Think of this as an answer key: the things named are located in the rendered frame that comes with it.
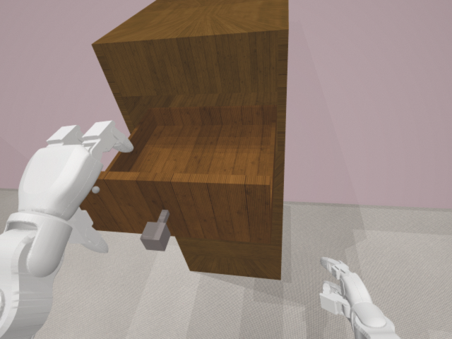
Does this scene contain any handle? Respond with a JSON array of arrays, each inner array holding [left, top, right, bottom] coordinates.
[[140, 210, 171, 251]]

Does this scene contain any cabinet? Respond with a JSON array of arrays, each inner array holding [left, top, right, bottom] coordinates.
[[92, 0, 289, 280]]

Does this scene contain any left robot forearm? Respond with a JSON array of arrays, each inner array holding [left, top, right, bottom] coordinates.
[[0, 211, 73, 339]]

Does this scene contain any right robot hand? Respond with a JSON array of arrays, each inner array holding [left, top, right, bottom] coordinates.
[[319, 257, 373, 322]]

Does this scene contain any right robot forearm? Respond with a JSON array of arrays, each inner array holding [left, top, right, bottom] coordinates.
[[350, 302, 401, 339]]

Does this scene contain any left robot hand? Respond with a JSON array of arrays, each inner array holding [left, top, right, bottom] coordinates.
[[18, 121, 133, 253]]

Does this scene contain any drawer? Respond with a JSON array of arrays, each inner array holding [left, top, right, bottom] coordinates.
[[79, 105, 277, 244]]

